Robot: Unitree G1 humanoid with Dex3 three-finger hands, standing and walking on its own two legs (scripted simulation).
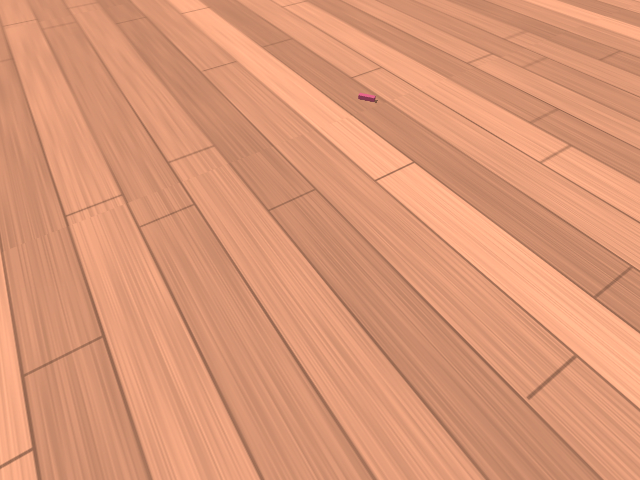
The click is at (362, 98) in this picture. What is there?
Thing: small brick
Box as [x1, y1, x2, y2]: [358, 93, 375, 101]
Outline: 358,95 358,98 373,101 375,97 373,95 360,93
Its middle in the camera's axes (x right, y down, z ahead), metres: +0.30 -0.84 +2.37
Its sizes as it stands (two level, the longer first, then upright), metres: 0.100 0.030 0.025
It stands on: the floor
